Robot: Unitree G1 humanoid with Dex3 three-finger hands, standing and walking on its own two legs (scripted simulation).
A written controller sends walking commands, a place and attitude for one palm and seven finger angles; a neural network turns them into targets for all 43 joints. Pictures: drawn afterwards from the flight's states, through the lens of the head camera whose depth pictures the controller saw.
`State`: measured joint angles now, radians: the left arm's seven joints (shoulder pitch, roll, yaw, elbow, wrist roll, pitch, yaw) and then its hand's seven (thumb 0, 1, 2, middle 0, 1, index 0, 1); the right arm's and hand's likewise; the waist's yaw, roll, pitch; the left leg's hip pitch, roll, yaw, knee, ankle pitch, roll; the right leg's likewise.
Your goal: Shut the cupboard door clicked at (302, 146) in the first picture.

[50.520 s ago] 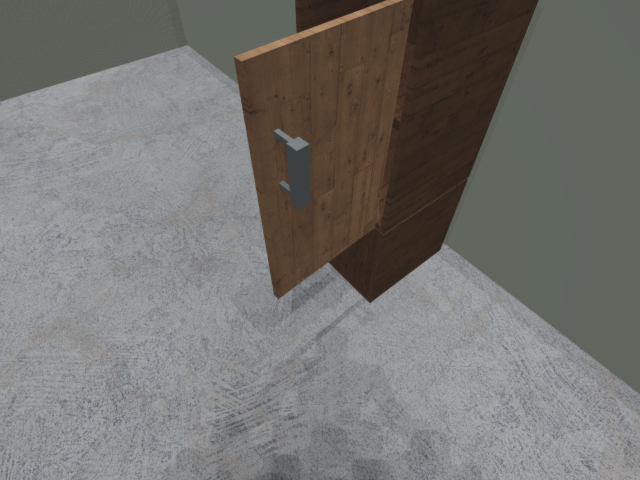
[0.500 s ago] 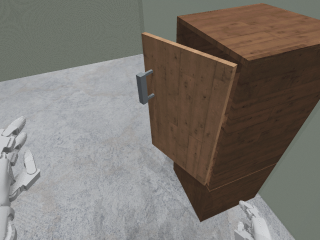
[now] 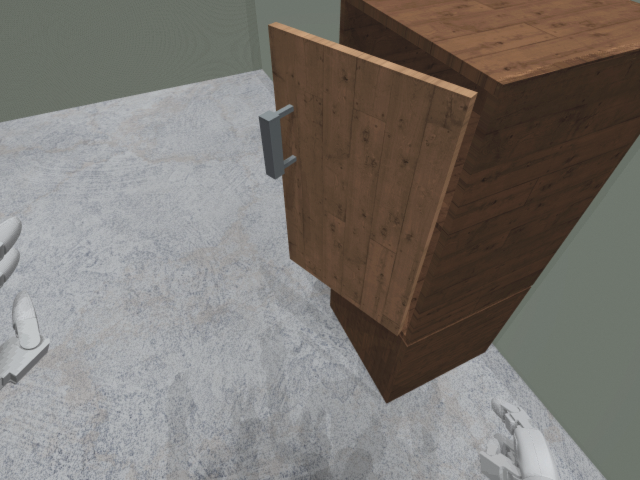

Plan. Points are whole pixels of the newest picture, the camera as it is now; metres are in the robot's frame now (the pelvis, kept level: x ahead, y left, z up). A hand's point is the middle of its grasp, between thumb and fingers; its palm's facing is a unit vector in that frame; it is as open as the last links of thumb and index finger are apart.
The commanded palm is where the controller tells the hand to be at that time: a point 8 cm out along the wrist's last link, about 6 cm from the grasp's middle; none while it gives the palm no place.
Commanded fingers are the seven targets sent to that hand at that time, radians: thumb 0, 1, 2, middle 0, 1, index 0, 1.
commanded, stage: step back with the hand held close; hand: left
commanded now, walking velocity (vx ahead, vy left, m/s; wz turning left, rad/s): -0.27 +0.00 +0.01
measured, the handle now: (281, 141) +0.66 +0.12 +0.06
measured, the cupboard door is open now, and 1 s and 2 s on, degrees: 23 23 23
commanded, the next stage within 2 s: stop stepping back and stand still in 1.02 s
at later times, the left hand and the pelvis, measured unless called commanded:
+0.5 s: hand out of the picture +0.10 +0.27 +0.17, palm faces +0.52 -0.75 -0.42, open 7.4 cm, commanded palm +0.04 +0.30 +0.18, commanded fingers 0.00 0.90 0.90 -0.20 -0.30 -0.20 -0.30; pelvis -0.08 +0.00 -0.02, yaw +3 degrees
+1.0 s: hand out of the picture -0.01 +0.29 +0.18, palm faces +0.61 -0.70 -0.37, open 7.4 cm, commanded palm -0.07 +0.31 +0.18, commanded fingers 0.00 0.90 0.90 -0.20 -0.30 -0.20 -0.30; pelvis -0.16 +0.00 -0.02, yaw +8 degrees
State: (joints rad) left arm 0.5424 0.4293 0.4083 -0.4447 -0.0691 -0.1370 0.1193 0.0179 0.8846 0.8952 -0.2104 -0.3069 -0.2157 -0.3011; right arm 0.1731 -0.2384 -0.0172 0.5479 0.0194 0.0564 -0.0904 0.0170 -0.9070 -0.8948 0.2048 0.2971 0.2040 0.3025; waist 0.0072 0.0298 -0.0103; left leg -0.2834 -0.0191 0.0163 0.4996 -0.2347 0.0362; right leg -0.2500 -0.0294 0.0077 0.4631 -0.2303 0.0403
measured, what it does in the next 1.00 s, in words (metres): walks backwards: left foot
